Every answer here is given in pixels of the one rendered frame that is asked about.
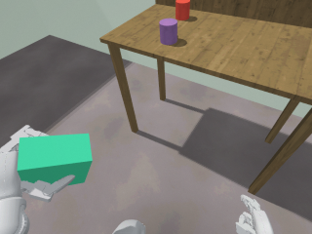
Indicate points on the robot left thigh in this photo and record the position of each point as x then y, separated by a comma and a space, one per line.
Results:
130, 226

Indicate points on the right robot hand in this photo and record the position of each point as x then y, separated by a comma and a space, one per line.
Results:
257, 223

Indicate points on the sponge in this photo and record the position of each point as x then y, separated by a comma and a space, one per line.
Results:
50, 158

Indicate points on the robot left forearm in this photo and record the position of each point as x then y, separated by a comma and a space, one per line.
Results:
13, 219

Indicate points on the table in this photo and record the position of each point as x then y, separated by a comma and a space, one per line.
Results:
262, 44

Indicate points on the left robot hand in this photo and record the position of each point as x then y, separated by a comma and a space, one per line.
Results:
10, 183

